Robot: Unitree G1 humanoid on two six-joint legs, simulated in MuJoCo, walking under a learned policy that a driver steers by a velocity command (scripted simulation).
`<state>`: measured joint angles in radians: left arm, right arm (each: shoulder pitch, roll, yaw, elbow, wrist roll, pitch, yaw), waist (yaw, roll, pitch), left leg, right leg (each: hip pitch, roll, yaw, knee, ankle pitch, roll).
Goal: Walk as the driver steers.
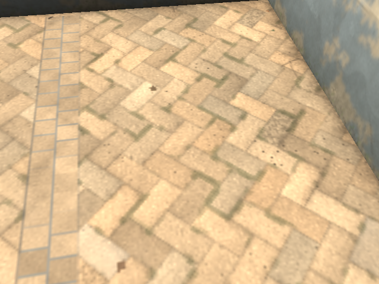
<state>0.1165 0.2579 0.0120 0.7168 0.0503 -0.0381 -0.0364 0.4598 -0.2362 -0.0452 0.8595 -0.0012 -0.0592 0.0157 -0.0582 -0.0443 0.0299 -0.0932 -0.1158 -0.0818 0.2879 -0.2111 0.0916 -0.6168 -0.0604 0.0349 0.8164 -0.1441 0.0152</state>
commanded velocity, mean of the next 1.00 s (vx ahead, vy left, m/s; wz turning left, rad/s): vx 0.50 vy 0.00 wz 0.34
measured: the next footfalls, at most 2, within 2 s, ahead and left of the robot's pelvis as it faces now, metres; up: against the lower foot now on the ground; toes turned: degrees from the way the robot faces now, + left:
right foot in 0.18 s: +0.28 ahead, -0.12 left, +0.00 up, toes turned +8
left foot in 0.70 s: +0.48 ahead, +0.17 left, +0.00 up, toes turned +28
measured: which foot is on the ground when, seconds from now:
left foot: down 0.00-0.20, up 0.22-0.68, down 0.70-1.00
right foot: up 0.00-0.16, down 0.18-0.70, up 0.72-1.00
